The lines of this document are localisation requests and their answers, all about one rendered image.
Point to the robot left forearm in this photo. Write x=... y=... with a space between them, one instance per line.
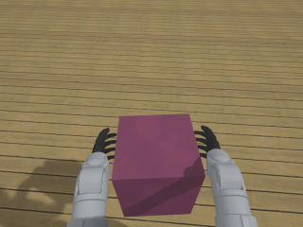
x=91 y=193

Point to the right robot hand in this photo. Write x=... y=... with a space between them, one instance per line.
x=210 y=141

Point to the carton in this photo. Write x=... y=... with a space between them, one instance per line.
x=157 y=169

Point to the robot right forearm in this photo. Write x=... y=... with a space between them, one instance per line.
x=228 y=190

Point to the left robot hand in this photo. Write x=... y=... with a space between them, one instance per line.
x=100 y=145

